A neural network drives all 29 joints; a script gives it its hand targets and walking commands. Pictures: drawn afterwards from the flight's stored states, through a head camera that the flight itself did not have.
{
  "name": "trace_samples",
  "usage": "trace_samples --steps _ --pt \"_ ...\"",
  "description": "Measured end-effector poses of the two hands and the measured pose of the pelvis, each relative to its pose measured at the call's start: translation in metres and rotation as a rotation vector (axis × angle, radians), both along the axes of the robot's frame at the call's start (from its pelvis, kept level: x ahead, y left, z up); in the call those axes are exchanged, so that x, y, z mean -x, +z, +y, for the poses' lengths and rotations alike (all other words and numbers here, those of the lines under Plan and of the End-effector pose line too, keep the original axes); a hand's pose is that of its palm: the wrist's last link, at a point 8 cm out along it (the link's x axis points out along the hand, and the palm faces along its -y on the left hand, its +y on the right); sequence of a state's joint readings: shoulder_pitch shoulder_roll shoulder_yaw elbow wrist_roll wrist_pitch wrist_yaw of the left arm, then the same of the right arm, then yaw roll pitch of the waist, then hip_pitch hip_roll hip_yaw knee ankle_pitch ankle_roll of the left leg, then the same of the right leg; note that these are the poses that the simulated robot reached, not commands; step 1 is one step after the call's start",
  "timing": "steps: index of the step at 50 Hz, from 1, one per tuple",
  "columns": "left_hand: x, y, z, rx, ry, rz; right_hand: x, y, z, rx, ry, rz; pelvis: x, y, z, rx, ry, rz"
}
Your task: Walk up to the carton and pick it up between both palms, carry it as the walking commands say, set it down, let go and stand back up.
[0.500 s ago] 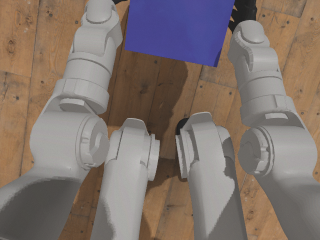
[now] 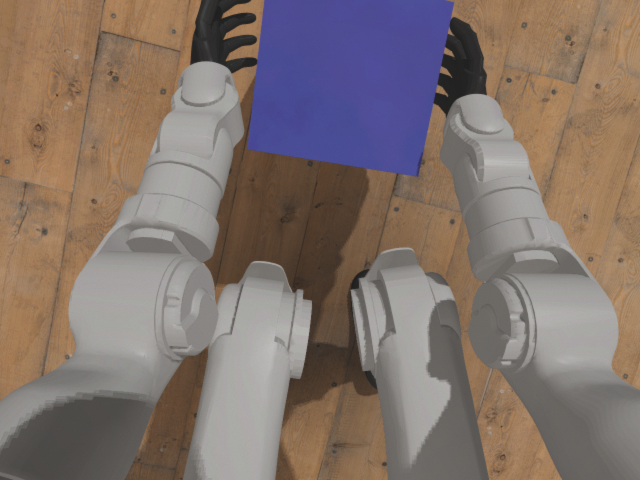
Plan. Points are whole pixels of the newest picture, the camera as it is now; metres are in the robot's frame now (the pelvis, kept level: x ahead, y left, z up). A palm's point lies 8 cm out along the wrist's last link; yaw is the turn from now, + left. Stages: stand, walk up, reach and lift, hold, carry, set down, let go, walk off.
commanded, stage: set down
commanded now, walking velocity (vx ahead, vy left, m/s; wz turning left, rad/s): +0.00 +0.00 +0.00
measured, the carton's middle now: (330, 95) +0.51 -0.04 -0.24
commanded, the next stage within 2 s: none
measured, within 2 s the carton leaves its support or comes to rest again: rests again in 1.02 s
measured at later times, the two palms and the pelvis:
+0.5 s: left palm (212, 64) +0.53 +0.08 -0.16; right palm (459, 95) +0.49 -0.18 -0.17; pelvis +0.00 +0.00 +0.00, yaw +1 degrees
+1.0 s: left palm (213, 67) +0.53 +0.09 -0.16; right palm (464, 96) +0.49 -0.18 -0.18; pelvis +0.00 +0.00 +0.00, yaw +1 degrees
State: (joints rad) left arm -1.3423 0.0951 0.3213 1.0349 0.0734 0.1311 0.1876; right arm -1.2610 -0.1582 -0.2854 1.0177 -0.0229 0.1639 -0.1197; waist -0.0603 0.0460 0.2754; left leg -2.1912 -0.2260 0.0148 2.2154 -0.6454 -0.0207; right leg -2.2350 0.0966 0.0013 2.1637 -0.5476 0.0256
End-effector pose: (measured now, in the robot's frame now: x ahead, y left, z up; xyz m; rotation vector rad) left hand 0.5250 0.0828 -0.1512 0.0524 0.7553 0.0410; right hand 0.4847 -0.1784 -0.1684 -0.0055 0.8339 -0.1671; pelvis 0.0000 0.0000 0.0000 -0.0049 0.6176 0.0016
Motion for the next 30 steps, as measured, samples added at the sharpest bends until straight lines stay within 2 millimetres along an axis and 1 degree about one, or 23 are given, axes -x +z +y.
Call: trace_samples --steps 30 --pt "-0.0057 -0.0062 0.0016 0.011 -0.026 -0.001 -0.0057 -0.0057 0.0004 -0.009 0.039 -0.021 -0.003 -0.0053 -0.0023 -0.002 0.011 0.005"
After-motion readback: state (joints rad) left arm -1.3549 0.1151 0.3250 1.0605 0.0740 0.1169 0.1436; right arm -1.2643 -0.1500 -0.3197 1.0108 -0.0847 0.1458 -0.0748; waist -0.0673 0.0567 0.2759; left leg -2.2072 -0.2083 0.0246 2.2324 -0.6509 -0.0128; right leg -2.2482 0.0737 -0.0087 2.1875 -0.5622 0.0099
